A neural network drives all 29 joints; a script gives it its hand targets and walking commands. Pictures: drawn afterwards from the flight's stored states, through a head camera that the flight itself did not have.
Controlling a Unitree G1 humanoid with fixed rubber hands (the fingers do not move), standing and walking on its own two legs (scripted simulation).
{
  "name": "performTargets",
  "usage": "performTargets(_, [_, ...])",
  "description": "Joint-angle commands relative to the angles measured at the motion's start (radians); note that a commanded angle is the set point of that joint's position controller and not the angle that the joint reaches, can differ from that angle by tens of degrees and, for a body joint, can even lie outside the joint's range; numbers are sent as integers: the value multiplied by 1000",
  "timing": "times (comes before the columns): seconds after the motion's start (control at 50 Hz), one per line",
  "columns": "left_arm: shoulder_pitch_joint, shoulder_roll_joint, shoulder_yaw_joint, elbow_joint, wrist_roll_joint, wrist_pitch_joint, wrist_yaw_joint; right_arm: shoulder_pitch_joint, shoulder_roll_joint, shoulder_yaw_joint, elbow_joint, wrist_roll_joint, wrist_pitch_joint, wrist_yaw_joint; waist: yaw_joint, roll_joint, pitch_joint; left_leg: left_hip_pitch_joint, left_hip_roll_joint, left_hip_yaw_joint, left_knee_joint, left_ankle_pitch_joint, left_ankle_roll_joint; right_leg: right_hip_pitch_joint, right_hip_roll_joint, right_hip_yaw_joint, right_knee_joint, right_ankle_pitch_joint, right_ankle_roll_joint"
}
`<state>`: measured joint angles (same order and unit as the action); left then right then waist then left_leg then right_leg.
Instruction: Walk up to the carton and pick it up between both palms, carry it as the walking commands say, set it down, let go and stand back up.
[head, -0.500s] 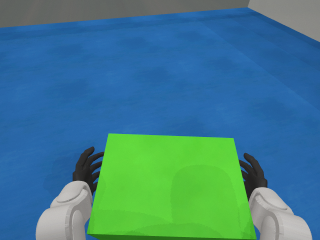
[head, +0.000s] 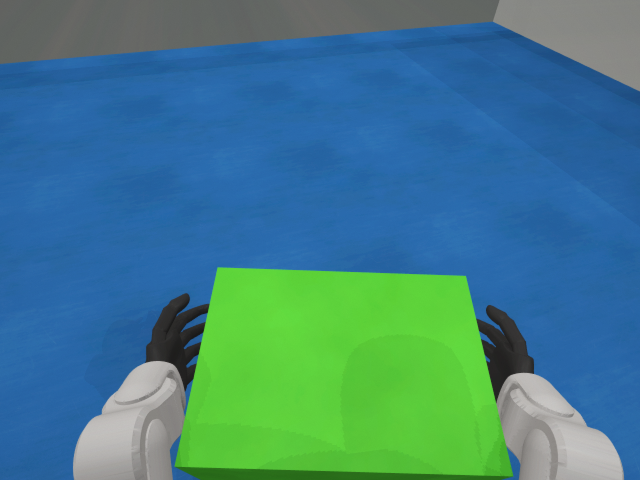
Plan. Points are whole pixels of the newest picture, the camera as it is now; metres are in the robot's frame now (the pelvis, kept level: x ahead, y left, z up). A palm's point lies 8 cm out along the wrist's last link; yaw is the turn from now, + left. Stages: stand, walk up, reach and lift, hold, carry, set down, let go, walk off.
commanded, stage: carry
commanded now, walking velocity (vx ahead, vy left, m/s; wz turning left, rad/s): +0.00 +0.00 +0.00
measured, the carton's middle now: (335, 395) +0.23 +0.00 +0.02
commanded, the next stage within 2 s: none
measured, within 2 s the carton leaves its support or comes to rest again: neither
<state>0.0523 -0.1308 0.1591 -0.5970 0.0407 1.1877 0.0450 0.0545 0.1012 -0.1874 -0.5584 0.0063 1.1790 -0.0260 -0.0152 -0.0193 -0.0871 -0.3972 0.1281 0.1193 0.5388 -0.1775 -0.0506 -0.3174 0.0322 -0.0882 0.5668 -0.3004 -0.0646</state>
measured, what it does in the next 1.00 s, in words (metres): stands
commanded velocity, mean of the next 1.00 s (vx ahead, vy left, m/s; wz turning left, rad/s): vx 0.00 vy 0.00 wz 0.00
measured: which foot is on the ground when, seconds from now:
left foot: down 0.00-1.00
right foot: down 0.00-1.00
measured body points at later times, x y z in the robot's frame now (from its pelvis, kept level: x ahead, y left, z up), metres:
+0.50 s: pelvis +0.01 +0.03 +0.01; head +0.00 +0.04 +0.46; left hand +0.26 +0.21 +0.08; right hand +0.26 -0.15 +0.08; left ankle +0.06 +0.15 -0.73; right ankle +0.00 -0.08 -0.73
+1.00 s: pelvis +0.02 +0.04 +0.01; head +0.01 +0.04 +0.46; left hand +0.28 +0.22 +0.07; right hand +0.28 -0.14 +0.06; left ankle +0.06 +0.15 -0.73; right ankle +0.00 -0.08 -0.73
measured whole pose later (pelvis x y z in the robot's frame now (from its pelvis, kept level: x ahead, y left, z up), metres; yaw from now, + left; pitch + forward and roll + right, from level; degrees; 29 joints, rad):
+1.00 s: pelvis +0.02 +0.04 +0.01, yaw +1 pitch +3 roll +0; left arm 0.00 -0.10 0.17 -0.30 0.06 0.94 0.01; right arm 0.01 0.09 -0.17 -0.29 -0.05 0.94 -0.01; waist 0.00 0.00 -0.08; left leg -0.35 0.06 0.15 0.49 -0.19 0.01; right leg -0.27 -0.03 -0.07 0.52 -0.30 0.00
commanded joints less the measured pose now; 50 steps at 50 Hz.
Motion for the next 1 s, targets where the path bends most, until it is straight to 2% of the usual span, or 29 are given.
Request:
performTargets(0.0, [-369, -667, -786, -69, -261, 14, -81, -393, 665, 796, -114, 267, 15, 90, 5, 12, -150, 137, 50, -42, -65, 43, 13, 4, -177, 136, -162, 179, 1])
performTargets(0.34, [-384, -650, -770, -56, -257, 17, -88, -397, 656, 784, -102, 250, 21, 81, 9, 20, -153, 175, 37, -62, -137, 88, 40, 44, -163, 102, -159, 168, 26])
performTargets(0.38, [-393, -619, -731, 13, -231, -3, -91, -404, 625, 743, -31, 223, 2, 85, 10, 21, -151, 176, 36, -63, -141, 87, 43, 45, -162, 100, -157, 163, 26])
performTargets(0.46, [-433, -624, -699, 81, -212, -62, -102, -448, 631, 707, 40, 204, -57, 96, 13, 23, -150, 180, 34, -70, -149, 69, 45, 39, -161, 98, -159, 144, 26])
performTargets(0.62, [-470, -606, -632, 199, -179, -188, -114, -481, 626, 642, 166, 159, -187, 106, 19, 29, -195, 207, 37, -71, -125, 138, 52, 48, -163, 90, -136, 193, 30])
performTargets(0.76, [-437, -580, -621, 196, -179, -232, -113, -446, 607, 642, 141, 152, -233, 97, 18, 24, -210, 213, 41, -68, -108, 174, 60, 59, -165, 86, -122, 224, 34])
performTargets(0.98, [-408, -554, -612, 196, -168, -258, -110, -418, 587, 649, 138, 146, -256, 94, 14, 19, -192, 191, 41, -69, -105, 132, 62, 54, -166, 86, -131, 194, 33])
